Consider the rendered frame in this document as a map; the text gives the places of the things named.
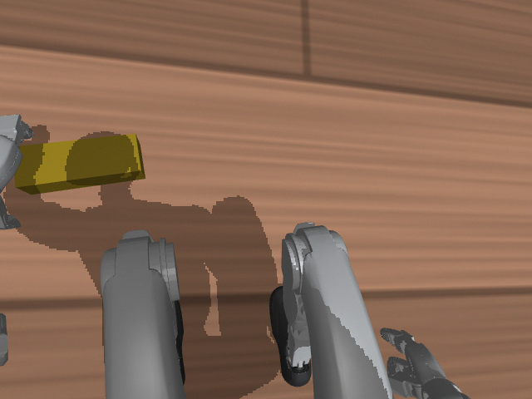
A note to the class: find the left robot hand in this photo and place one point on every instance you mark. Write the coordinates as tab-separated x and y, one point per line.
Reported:
12	133

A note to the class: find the right robot foot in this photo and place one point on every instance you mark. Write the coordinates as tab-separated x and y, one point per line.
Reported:
294	376

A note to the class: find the right robot arm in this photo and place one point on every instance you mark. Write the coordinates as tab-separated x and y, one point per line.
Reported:
440	388

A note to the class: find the carton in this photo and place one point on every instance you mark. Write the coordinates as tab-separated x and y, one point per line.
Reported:
74	164

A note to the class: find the right robot hand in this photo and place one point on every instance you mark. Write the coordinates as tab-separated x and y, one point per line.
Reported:
406	377

